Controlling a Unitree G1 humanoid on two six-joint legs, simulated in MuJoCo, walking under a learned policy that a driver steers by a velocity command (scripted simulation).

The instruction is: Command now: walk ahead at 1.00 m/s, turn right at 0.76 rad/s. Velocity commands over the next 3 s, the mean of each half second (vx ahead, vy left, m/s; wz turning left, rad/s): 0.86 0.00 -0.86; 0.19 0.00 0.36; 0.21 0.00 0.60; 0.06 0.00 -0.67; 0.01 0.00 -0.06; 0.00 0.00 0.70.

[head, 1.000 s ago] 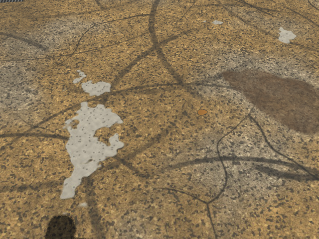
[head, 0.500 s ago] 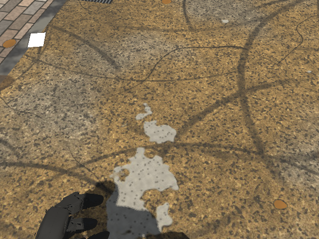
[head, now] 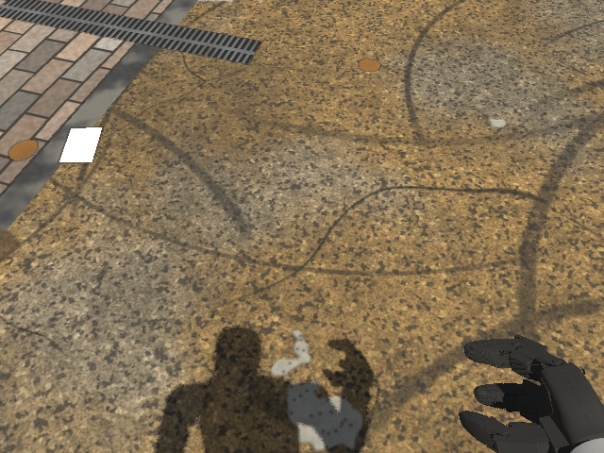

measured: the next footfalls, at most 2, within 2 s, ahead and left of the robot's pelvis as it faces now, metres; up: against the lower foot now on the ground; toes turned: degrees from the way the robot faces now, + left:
left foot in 0.06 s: +0.24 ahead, +0.15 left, +0.00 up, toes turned -6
right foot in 0.46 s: +0.59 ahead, -0.17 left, +0.00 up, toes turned -27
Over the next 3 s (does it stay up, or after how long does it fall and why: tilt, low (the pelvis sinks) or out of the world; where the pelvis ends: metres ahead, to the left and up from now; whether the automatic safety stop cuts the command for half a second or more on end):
stays up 0.83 -0.06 0.01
